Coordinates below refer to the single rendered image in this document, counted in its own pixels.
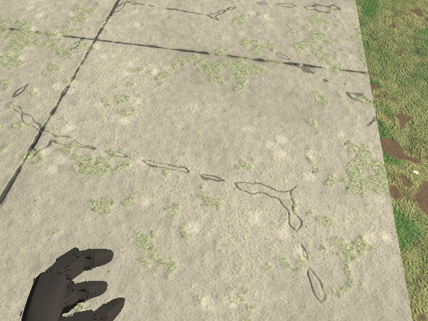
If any robot left hand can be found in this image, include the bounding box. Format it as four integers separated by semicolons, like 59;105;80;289
20;247;125;321

